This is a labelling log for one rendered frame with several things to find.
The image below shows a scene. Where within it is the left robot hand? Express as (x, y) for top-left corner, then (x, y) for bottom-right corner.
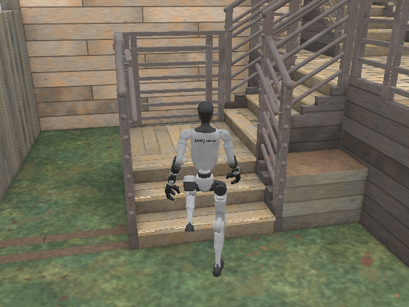
(165, 184), (180, 201)

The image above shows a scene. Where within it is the robot right upper arm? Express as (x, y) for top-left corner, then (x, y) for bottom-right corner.
(219, 129), (235, 164)

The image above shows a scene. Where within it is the humanoid robot head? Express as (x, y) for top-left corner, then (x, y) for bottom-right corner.
(194, 102), (216, 133)

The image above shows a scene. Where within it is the right robot hand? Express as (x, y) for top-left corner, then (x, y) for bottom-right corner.
(226, 172), (241, 184)

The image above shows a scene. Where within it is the robot right forearm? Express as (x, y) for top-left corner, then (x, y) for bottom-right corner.
(229, 155), (240, 175)

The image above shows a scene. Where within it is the robot left forearm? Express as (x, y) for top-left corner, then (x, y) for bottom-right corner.
(167, 156), (181, 186)

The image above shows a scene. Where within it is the robot right thigh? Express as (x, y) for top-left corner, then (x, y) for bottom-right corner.
(213, 180), (227, 233)

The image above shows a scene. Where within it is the robot left upper arm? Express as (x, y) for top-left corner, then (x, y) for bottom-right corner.
(175, 129), (192, 166)

